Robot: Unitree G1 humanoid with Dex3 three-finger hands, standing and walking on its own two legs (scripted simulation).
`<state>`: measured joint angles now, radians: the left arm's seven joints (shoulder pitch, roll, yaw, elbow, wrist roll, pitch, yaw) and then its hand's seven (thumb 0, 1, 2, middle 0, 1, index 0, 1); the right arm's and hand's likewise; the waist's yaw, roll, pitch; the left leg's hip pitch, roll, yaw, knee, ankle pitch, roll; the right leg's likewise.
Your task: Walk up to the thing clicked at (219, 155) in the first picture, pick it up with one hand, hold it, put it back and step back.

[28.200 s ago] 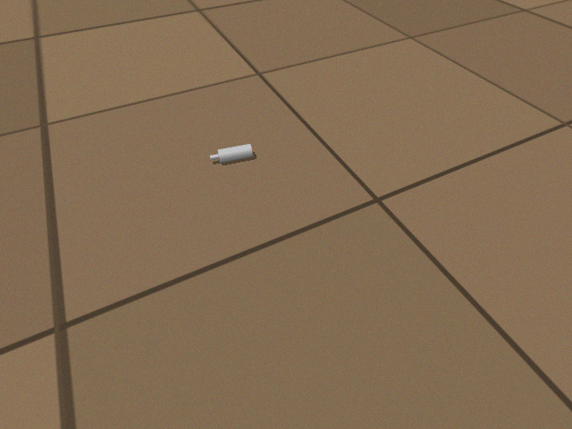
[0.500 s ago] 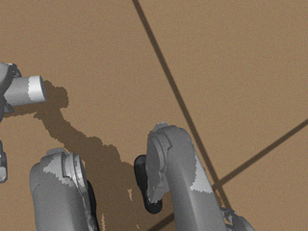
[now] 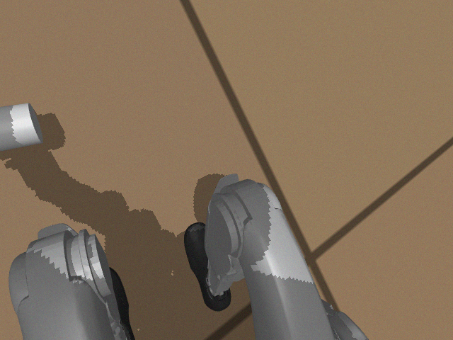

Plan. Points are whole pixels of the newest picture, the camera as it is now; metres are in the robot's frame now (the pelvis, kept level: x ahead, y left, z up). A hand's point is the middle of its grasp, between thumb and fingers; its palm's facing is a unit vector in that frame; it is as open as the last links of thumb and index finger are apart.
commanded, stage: rest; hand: left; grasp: from above
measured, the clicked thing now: out of the picture +0.47 +0.31 -0.26
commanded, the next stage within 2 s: open in 0.62 s
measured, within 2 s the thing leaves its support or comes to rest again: rests again in 1.04 s
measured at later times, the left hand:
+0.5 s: hand out of the picture +0.47 +0.28 -0.25, palm faces -0.47 -0.10 -0.87, open 9.9 cm
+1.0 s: hand out of the picture +0.48 +0.29 -0.25, palm faces -0.46 -0.11 -0.88, open 10.2 cm
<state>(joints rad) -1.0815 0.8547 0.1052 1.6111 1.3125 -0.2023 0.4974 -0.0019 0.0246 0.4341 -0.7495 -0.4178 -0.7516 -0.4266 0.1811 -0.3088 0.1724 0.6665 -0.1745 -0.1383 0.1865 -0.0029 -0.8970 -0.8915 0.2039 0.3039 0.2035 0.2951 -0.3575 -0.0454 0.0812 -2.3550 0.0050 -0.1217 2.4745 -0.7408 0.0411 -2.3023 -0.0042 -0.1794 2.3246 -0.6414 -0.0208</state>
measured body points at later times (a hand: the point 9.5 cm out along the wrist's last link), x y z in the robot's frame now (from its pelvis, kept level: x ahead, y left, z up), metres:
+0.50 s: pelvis +0.00 +0.00 -0.01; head +0.29 +0.10 +0.32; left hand +0.49 +0.28 -0.20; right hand +0.02 -0.26 -0.07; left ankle +0.06 +0.11 -0.29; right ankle +0.11 -0.10 -0.29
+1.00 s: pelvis -0.01 +0.00 -0.01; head +0.28 +0.10 +0.31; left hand +0.50 +0.29 -0.20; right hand +0.01 -0.26 -0.06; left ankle +0.06 +0.11 -0.29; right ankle +0.11 -0.10 -0.29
